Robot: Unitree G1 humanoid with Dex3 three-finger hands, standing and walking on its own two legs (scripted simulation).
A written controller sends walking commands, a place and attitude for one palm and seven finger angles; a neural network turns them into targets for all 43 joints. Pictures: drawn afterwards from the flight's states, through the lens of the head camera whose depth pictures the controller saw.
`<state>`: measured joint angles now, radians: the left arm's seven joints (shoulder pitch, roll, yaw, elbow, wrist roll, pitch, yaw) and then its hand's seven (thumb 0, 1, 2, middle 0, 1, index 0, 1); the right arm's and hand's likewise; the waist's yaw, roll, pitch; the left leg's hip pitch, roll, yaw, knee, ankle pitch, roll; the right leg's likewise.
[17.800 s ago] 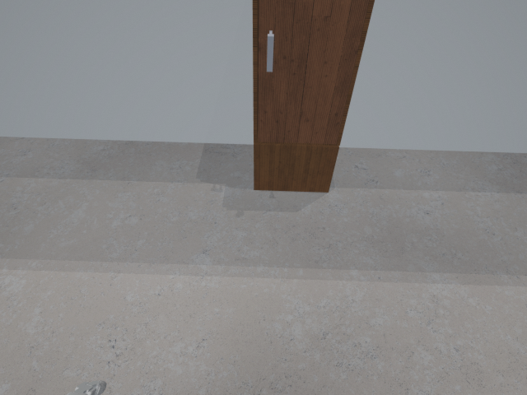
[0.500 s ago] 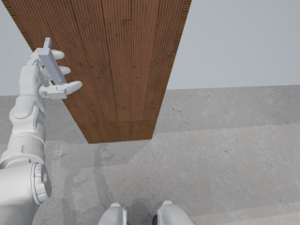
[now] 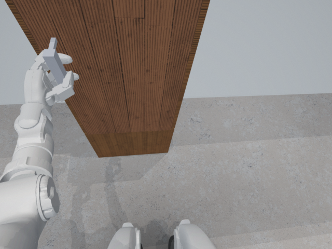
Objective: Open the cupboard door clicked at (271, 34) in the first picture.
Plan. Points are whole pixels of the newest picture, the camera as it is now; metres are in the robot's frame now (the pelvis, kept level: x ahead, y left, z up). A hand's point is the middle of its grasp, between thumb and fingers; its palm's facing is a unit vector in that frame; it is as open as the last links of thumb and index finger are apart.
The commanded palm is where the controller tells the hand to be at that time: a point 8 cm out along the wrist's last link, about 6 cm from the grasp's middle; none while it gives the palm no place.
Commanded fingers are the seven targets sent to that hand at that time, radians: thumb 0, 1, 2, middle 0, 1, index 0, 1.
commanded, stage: pull the door open along its arc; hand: left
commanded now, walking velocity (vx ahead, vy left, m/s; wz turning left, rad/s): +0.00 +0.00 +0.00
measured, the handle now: (61, 67) +0.53 +0.23 +0.07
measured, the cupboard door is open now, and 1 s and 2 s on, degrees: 0 51 48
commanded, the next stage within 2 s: open thumb and fingers to let go in 0.90 s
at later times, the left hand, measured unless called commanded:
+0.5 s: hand (83, 128) +0.37 +0.16 +0.07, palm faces +0.13 -0.99 +0.05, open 6.2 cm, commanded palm +0.31 +0.21 +0.07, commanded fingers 0.00 0.90 0.90 -0.40 -1.35 -0.40 -1.35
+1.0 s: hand (147, 176) +0.26 +0.03 +0.07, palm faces +0.33 -0.94 -0.03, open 6.1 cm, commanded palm +0.22 +0.08 +0.07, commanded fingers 0.00 0.83 0.87 -0.40 -1.34 -0.40 -1.34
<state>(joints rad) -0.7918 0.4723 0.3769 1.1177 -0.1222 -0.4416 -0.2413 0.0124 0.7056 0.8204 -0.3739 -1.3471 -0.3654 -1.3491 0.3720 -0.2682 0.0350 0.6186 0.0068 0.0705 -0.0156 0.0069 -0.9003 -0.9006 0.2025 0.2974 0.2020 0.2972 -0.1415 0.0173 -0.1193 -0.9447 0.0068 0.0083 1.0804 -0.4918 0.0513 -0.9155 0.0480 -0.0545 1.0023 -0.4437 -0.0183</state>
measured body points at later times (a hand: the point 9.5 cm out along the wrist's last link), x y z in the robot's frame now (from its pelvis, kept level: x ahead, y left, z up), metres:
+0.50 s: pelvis +0.02 -0.01 +0.02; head +0.09 +0.00 +0.47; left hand +0.36 +0.21 +0.07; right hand +0.14 -0.26 -0.08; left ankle +0.01 +0.08 -0.66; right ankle +0.02 -0.11 -0.66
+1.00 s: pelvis +0.02 -0.05 +0.02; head +0.04 -0.07 +0.47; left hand +0.24 +0.08 +0.08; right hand +0.22 -0.24 -0.07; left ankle +0.01 +0.08 -0.66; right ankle +0.02 -0.11 -0.66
